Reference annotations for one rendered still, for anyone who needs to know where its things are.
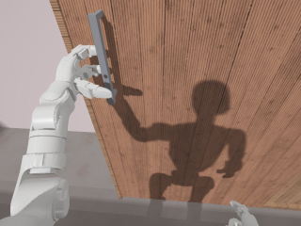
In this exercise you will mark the left robot forearm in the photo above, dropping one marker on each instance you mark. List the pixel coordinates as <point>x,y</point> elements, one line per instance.
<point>48,133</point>

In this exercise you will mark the robot right hand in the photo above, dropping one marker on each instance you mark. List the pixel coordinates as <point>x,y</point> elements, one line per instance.
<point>243,213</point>

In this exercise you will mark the wardrobe door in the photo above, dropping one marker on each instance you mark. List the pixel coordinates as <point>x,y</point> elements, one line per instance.
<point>208,103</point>
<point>290,193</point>

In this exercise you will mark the robot left upper arm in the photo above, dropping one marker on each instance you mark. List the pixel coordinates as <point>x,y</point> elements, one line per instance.
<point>39,202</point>

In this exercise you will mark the handle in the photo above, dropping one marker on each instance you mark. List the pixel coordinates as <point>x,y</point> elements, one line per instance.
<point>97,35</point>

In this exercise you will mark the robot left hand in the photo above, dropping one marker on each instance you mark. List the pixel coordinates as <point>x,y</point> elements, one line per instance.
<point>69,70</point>

